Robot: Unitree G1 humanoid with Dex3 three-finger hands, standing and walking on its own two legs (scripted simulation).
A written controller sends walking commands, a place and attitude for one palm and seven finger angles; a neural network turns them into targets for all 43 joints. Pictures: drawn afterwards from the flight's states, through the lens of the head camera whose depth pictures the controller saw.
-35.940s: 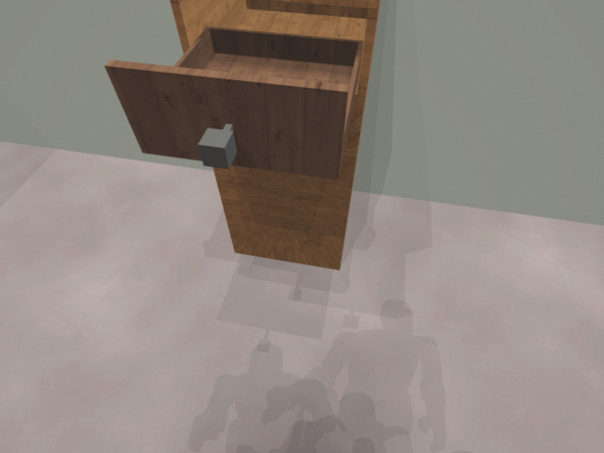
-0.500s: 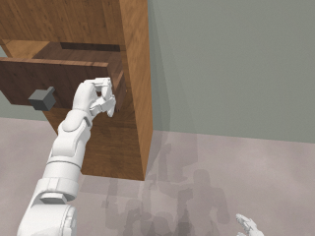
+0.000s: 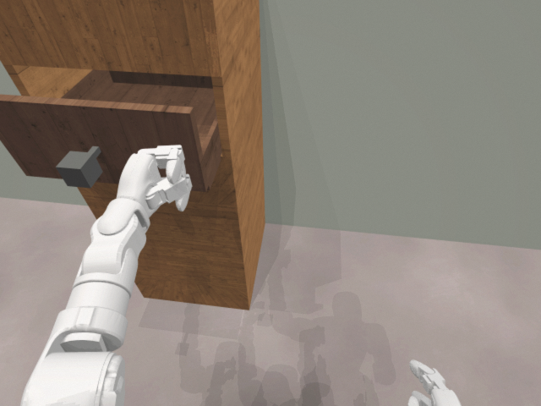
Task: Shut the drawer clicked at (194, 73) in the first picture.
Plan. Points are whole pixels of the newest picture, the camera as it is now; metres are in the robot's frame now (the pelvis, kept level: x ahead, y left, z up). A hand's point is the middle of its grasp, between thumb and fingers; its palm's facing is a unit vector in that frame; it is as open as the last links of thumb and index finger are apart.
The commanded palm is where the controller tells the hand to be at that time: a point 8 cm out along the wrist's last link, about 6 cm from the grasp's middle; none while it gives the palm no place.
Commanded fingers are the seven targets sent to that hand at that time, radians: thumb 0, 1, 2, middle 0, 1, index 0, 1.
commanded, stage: bring the fist close to the handle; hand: left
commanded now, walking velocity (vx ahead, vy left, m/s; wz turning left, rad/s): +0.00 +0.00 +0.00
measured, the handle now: (86, 162) +0.48 +0.36 +0.11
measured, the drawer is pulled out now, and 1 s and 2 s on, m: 0.12 0.10 0.03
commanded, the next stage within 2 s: push the drawer shut in 1.30 s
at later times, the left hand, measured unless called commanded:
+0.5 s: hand (209, 182) +0.46 +0.13 +0.08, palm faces -0.09 -1.00 +0.01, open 3.3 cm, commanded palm +0.44 +0.19 +0.09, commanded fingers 0.00 0.90 0.90 -1.40 -1.60 -1.40 -1.60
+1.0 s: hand (215, 177) +0.49 +0.13 +0.07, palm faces -0.10 -1.00 -0.01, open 3.4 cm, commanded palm +0.47 +0.18 +0.05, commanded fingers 0.00 0.90 0.90 -1.40 -1.60 -1.40 -1.60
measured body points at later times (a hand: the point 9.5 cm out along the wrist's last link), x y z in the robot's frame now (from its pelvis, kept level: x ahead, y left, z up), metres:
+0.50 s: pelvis +0.01 +0.01 -0.02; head +0.06 +0.01 +0.43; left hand +0.46 +0.19 +0.09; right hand +0.05 -0.25 -0.14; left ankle +0.03 +0.11 -0.73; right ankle -0.01 -0.10 -0.73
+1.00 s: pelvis -0.03 +0.00 -0.05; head +0.07 +0.02 +0.39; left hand +0.49 +0.18 +0.07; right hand +0.01 -0.27 -0.16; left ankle +0.03 +0.11 -0.73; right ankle -0.01 -0.10 -0.73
